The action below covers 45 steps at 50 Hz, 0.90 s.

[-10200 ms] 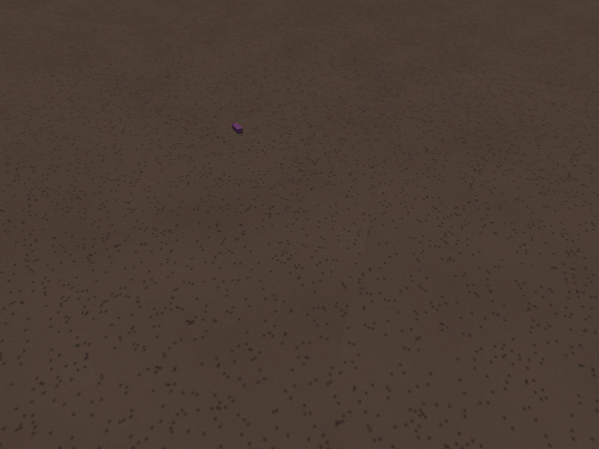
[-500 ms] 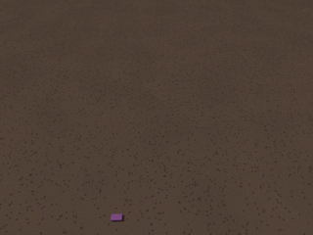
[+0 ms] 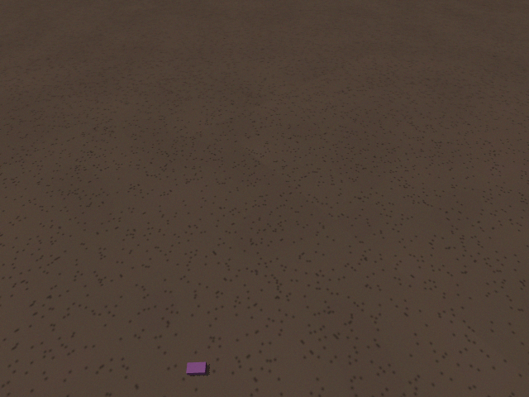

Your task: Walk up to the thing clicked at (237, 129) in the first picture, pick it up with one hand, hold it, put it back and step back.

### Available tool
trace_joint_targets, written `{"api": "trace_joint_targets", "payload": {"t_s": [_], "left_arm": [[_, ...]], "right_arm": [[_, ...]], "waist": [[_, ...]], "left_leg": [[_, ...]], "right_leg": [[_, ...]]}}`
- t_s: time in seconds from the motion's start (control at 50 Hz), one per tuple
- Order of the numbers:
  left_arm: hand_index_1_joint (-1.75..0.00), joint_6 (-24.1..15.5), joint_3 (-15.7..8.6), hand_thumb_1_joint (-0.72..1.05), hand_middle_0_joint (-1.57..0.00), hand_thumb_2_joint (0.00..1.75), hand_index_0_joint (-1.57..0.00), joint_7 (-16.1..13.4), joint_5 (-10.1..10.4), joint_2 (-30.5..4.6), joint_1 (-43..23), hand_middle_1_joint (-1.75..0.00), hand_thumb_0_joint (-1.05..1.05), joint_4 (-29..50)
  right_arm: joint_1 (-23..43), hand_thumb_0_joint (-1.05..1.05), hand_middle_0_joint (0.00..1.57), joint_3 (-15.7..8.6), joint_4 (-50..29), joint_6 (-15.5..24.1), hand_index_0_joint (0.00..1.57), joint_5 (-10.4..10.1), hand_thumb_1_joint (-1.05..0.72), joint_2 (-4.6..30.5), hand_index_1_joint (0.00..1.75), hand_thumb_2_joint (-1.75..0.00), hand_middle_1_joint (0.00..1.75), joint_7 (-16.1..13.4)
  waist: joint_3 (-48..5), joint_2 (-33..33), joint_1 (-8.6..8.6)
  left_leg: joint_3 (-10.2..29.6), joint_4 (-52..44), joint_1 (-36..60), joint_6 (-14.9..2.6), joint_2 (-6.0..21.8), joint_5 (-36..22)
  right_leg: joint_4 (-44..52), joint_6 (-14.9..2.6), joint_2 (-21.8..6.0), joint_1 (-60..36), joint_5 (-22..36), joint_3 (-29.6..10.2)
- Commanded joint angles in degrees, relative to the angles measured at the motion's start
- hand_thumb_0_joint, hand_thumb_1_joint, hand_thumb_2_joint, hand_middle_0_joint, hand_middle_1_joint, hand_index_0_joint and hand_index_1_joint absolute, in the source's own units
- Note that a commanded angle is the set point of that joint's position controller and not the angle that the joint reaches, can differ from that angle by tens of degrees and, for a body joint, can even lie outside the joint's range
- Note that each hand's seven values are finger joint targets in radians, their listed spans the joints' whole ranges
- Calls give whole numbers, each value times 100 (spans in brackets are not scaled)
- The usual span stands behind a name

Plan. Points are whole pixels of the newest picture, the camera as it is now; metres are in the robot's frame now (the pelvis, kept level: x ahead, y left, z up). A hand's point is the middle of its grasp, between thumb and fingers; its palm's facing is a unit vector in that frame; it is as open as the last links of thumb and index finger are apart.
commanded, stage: stand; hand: left
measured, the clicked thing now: (196, 368) +0.37 +0.25 -0.77
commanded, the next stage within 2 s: walk up in 1.66 s
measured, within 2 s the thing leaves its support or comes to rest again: neither
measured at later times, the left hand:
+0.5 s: hand out of the picture +0.07 +0.26 -0.15, palm faces -0.02 -0.94 -0.35, open 7.4 cm
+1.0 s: hand out of the picture +0.07 +0.26 -0.15, palm faces -0.02 -0.93 -0.35, open 7.4 cm
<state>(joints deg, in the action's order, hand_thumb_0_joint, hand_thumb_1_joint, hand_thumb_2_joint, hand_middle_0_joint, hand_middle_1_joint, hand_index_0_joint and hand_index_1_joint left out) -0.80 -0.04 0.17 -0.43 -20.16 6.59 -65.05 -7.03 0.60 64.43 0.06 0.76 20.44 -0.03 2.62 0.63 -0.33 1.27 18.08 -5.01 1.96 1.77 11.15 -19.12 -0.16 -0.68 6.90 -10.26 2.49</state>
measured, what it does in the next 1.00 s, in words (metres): stands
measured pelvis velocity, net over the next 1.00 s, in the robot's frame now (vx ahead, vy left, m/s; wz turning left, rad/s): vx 0.00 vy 0.00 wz -0.01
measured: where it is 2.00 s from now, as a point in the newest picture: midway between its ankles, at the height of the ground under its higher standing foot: outside the picture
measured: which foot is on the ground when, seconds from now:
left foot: down 0.00-1.00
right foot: down 0.00-1.00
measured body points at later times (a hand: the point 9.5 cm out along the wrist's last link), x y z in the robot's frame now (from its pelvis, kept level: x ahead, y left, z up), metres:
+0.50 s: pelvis +0.00 +0.00 +0.00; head +0.01 +0.00 +0.45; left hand +0.07 +0.31 -0.13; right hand +0.08 -0.30 -0.13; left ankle -0.01 +0.14 -0.75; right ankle +0.00 -0.11 -0.75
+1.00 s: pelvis +0.00 +0.00 +0.00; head +0.01 +0.00 +0.45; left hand +0.07 +0.31 -0.13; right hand +0.07 -0.30 -0.13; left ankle -0.01 +0.14 -0.75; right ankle +0.00 -0.11 -0.75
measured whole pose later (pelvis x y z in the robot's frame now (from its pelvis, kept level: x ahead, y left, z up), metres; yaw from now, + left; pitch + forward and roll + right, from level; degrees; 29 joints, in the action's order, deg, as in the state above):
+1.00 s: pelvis +0.00 +0.00 +0.00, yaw -1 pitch -2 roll +0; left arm -0.8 0.0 0.0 -0.5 -20.1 7.0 -64.7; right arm -7.1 0.4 64.2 0.1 0.8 20.5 0.0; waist 2.6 0.6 -0.3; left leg 0.6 17.9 -4.6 1.6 1.6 11.2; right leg -18.6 0.2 -0.8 6.5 -10.0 1.9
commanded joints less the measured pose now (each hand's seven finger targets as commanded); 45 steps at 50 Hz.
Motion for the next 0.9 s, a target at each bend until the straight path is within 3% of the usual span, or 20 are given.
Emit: {"api": "trace_joint_targets", "payload": {"t_s": [0.0,0.16,0.54,0.88], "left_arm": [[-30,-102,-241,90,-20,90,-20,-60,-9,-1221,-203,-30,0,345],[-30,-102,-260,90,-20,90,-20,-63,-9,-1272,-211,-30,0,347],[-30,-94,-263,90,-20,90,-20,-61,-13,-1251,-217,-30,0,353],[-30,-112,-239,90,-20,90,-20,-72,-15,-1235,-186,-30,0,369]], "right_arm": [[190,0,20,-238,-328,132,20,-7,-90,1213,30,-90,30,-56],[238,0,20,-244,-364,145,20,-10,-90,1182,30,-90,30,-60],[176,0,20,-240,-359,146,20,-3,-90,1167,30,-90,30,-57],[187,0,20,-243,-349,138,20,-6,-90,1183,30,-90,30,-56]], "waist": [[-336,-39,-3],[-427,-77,1],[-320,-78,17],[-355,-47,17]], "left_leg": [[406,-295,-130,-243,560,-782],[383,-259,-16,-248,587,-1008],[378,-349,-116,-256,575,-750],[368,-302,-94,-267,580,-857]], "right_leg": [[345,-101,-713,-193,790,-579],[266,-112,-730,-273,1034,-582],[318,-111,-724,-254,810,-614],[337,-83,-731,-250,976,-623]]}}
